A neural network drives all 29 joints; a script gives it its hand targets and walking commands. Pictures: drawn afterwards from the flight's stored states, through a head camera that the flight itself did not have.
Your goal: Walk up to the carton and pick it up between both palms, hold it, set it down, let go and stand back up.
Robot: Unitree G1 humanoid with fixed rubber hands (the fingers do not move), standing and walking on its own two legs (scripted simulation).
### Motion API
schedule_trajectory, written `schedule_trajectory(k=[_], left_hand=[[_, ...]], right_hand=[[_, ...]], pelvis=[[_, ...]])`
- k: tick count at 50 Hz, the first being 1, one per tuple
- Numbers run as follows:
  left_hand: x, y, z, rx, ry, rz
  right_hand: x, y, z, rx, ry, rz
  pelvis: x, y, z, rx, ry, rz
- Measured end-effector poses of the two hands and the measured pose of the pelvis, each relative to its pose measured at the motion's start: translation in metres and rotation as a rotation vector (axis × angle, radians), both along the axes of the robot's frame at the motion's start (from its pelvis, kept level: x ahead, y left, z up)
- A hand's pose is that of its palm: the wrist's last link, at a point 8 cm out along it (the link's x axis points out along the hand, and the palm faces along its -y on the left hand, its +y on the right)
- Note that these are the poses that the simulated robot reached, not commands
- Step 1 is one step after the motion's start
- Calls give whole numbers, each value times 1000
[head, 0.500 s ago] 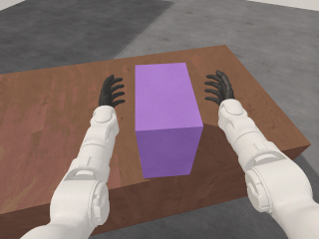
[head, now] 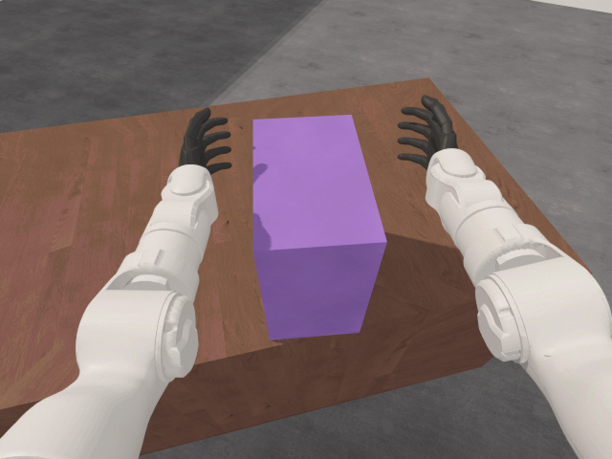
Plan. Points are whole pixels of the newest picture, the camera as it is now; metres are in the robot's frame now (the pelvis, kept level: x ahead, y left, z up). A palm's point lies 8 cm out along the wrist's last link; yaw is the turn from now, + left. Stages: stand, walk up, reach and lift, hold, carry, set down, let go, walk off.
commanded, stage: reach and lift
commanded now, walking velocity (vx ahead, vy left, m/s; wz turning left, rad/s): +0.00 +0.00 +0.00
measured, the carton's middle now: (309, 231) +0.48 +0.04 -0.04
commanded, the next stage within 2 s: none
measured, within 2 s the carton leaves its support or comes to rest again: neither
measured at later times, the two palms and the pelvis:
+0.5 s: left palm (217, 213) +0.44 +0.17 +0.06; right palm (421, 207) +0.45 -0.13 +0.07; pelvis -0.01 +0.01 -0.01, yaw +1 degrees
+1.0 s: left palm (226, 228) +0.44 +0.16 +0.02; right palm (397, 224) +0.45 -0.10 +0.02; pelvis +0.00 +0.01 -0.02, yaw +1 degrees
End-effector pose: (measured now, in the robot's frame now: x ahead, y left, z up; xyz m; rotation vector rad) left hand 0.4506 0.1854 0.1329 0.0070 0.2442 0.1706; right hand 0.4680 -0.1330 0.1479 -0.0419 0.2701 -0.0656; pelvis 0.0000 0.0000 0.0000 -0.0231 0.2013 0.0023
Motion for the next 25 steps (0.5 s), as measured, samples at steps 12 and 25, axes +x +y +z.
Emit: schedule_trajectory(k=[12, 25], left_hand=[[-13, -4, -51, -17, 19, -24], [-9, -15, -77, -17, 41, -37]], right_hand=[[-18, 3, -52, 1, 43, 13], [-17, 7, -83, 15, 53, 17]], pelvis=[[-7, 2, -6, -2, 74, 16], [-12, 6, -14, 1, 152, 9]])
